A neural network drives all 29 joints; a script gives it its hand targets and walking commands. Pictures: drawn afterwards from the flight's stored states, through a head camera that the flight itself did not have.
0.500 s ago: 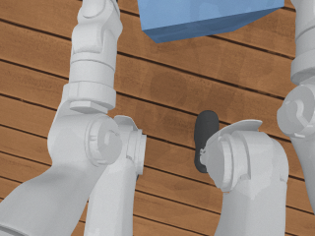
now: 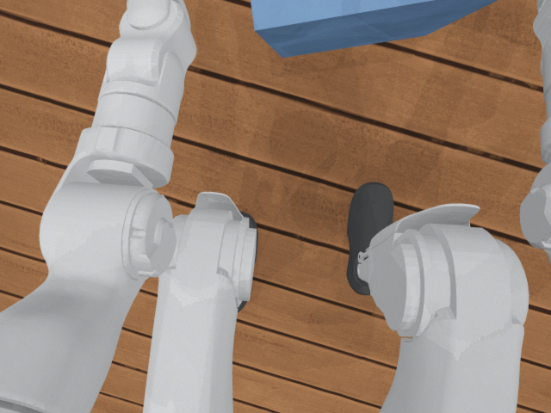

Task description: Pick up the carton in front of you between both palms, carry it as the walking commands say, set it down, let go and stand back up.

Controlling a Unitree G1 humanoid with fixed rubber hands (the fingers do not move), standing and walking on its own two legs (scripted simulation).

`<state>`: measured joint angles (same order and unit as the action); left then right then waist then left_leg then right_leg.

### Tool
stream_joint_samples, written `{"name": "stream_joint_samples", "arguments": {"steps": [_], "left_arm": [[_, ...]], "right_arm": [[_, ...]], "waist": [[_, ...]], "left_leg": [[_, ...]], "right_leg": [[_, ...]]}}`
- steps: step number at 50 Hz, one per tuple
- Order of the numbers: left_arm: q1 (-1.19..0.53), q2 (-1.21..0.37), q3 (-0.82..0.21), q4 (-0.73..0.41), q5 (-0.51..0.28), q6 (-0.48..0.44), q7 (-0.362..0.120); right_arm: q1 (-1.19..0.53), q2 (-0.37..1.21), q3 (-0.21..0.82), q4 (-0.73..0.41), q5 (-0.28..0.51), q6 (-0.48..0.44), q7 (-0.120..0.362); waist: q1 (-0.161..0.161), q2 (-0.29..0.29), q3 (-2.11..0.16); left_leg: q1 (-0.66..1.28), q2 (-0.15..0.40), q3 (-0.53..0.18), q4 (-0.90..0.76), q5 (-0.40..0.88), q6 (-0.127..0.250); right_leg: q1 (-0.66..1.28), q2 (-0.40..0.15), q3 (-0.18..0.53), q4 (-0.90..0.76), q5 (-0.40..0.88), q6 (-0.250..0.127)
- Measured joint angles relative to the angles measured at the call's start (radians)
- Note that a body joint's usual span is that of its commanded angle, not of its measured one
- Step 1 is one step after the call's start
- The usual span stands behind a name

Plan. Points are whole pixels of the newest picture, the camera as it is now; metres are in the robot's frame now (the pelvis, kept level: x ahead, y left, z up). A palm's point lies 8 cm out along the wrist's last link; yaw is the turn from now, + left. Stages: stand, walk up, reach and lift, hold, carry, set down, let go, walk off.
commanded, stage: set down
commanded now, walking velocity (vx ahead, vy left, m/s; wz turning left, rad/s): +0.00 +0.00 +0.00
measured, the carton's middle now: out of the picture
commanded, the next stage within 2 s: let go in 1.10 s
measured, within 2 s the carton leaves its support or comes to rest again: neither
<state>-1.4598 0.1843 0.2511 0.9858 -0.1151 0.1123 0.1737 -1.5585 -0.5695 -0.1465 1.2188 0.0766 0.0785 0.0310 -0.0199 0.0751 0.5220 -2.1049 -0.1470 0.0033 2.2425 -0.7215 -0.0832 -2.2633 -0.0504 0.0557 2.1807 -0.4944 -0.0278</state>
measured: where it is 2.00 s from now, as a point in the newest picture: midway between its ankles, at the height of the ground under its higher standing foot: (298, 268)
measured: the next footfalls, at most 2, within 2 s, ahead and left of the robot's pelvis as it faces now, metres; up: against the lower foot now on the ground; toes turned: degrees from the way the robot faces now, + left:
none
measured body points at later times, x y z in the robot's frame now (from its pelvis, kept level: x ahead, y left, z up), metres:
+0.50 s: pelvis +0.00 +0.00 +0.09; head +0.35 -0.06 +0.35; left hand +0.57 +0.09 -0.03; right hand +0.57 -0.29 -0.04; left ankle +0.09 +0.12 -0.34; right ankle +0.13 -0.12 -0.34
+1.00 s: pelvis +0.02 -0.02 +0.21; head +0.35 -0.09 +0.51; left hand +0.57 +0.10 +0.11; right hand +0.58 -0.30 +0.11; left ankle +0.09 +0.13 -0.34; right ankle +0.13 -0.12 -0.34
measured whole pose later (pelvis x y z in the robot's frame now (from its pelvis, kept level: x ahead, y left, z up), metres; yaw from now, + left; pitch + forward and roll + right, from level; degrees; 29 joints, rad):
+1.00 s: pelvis +0.02 -0.02 +0.21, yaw -2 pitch +45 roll +7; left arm -1.19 0.11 0.36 0.70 -0.03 0.26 0.16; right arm -1.41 -0.49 -0.23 1.02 -0.06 0.25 0.10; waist 0.04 0.02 0.05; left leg -1.70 -0.06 -0.01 1.40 -0.49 -0.06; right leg -1.84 0.00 0.05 1.37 -0.32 -0.03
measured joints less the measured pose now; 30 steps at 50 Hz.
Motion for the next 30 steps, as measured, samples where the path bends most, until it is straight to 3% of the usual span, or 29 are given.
{"name": "stream_joint_samples", "arguments": {"steps": [4, 8, 17, 23, 30], "left_arm": [[-0.027, 0.055, -0.091, 0.007, -0.107, 0.005, 0.015], [-0.054, 0.053, -0.102, -0.023, -0.126, 0.032, 0.030], [-0.019, -0.023, -0.022, -0.136, -0.033, 0.112, 0.068], [0.038, -0.050, 0.046, -0.142, 0.035, 0.126, 0.051], [0.111, -0.060, 0.079, -0.188, 0.056, 0.130, 0.031]], "right_arm": [[-0.046, -0.052, 0.089, 0.004, 0.103, -0.002, 0.005], [-0.126, -0.068, 0.127, 0.028, 0.125, 0.024, 0.026], [-0.105, -0.036, 0.055, -0.022, 0.029, 0.094, 0.040], [-0.044, -0.013, -0.001, -0.030, -0.036, 0.106, 0.061], [0.010, 0.017, -0.038, -0.080, -0.085, 0.123, 0.068]], "waist": [[0.012, 0.004, -0.001], [0.016, 0.001, -0.003], [0.026, -0.010, -0.107], [0.033, -0.024, -0.229], [0.043, -0.033, -0.324]], "left_leg": [[-0.011, 0.009, -0.003, 0.004, 0.029, 0.005], [-0.002, 0.013, 0.005, -0.013, 0.037, 0.012], [0.070, 0.029, 0.013, -0.151, 0.066, 0.034], [0.112, 0.043, 0.017, -0.279, 0.084, 0.039], [0.160, 0.057, 0.014, -0.408, 0.105, 0.035]], "right_leg": [[-0.005, -0.003, -0.010, -0.004, 0.019, -0.003], [0.009, 0.002, -0.003, -0.026, 0.038, 0.003], [0.090, 0.014, 0.006, -0.160, 0.052, 0.019], [0.129, 0.026, 0.012, -0.277, 0.062, 0.021], [0.173, 0.035, 0.010, -0.395, 0.076, 0.015]]}}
